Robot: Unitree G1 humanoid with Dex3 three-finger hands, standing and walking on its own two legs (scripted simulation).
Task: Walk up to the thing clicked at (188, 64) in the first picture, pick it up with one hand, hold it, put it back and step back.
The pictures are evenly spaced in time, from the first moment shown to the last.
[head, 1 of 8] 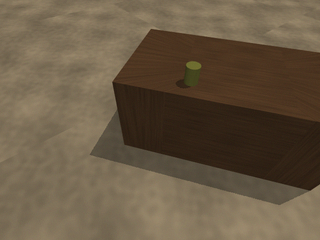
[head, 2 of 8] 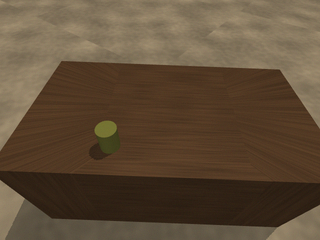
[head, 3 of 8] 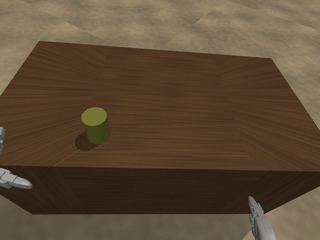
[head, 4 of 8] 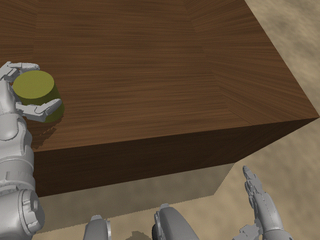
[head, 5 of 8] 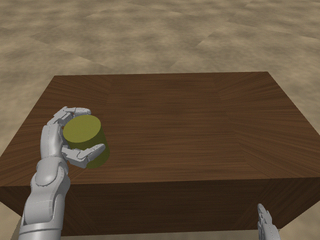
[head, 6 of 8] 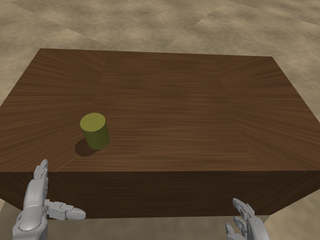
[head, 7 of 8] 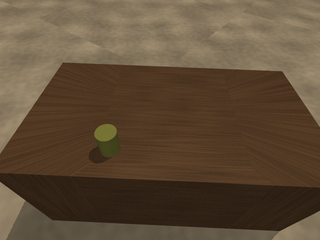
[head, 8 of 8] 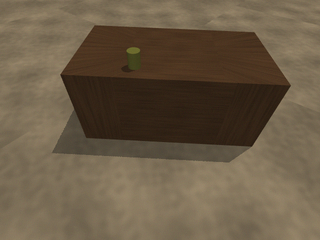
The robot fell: no
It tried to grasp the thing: yes
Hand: left
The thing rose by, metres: 0.24
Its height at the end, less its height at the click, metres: +0.00
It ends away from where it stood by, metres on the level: 0.00
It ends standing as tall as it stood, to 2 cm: yes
